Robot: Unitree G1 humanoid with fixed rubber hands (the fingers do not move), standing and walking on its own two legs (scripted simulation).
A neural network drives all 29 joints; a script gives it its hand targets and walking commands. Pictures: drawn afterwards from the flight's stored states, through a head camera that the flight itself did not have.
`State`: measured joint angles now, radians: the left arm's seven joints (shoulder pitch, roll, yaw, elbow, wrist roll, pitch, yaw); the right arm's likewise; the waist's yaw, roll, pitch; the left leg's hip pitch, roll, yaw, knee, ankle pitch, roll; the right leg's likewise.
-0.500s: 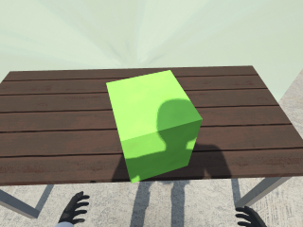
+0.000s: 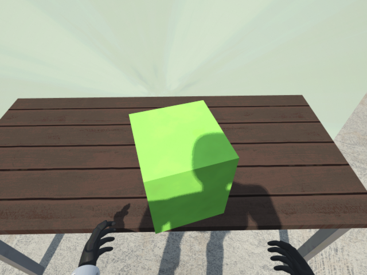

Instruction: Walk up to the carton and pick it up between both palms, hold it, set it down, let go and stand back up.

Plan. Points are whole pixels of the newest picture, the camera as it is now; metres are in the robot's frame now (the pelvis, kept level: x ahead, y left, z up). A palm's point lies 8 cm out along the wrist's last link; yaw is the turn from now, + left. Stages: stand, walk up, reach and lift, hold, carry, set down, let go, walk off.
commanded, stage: reach and lift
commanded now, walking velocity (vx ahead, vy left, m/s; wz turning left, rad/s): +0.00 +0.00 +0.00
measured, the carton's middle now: (179, 166) +0.41 +0.04 -0.01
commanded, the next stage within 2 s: none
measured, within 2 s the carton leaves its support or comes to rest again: neither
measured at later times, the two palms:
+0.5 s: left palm (101, 250) +0.20 +0.19 -0.01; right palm (300, 267) +0.19 -0.23 -0.04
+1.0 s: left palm (103, 236) +0.22 +0.18 +0.01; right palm (296, 234) +0.24 -0.22 +0.00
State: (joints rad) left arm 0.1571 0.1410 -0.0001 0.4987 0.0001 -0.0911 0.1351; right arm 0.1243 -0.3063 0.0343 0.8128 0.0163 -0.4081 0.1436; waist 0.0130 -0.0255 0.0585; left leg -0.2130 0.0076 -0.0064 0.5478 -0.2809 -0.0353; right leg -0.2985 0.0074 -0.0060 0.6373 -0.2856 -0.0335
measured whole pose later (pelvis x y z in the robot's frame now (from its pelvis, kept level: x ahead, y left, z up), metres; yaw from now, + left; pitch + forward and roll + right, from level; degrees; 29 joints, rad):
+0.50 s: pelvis +0.00 +0.00 +0.00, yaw +0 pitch -3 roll +2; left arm 0.22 0.01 0.00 0.36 0.00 -0.21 0.23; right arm 0.12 -0.31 0.08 0.79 0.18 -0.51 0.21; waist 0.02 -0.03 0.02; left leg -0.21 0.01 -0.01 0.54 -0.28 -0.04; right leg -0.29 0.01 -0.01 0.62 -0.28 -0.04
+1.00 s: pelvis +0.01 -0.01 +0.00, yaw +0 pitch -2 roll +2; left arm 0.22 0.01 0.00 0.14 0.00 0.02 0.26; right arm 0.07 -0.31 0.09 0.50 0.19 -0.25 0.14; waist 0.02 -0.03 0.01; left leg -0.20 0.03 -0.01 0.49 -0.26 -0.05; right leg -0.29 0.03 -0.01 0.59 -0.27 -0.05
